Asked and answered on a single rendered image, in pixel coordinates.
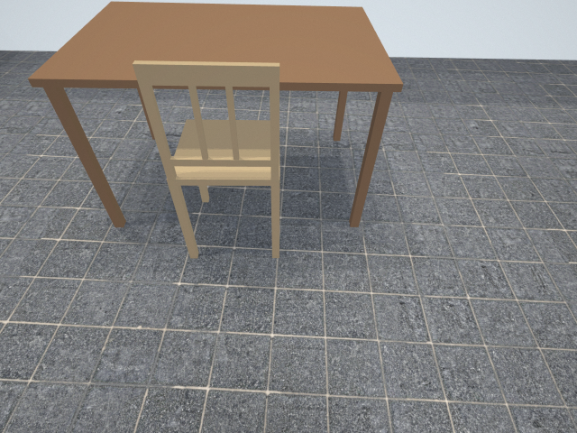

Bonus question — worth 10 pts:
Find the chair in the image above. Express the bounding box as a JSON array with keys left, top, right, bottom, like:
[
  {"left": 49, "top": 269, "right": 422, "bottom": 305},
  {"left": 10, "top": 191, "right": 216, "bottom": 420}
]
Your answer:
[{"left": 133, "top": 60, "right": 280, "bottom": 259}]

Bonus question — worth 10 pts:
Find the table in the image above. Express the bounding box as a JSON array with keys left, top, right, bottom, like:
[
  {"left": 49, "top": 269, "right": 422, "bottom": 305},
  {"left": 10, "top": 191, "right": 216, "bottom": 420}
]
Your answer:
[{"left": 28, "top": 2, "right": 403, "bottom": 227}]

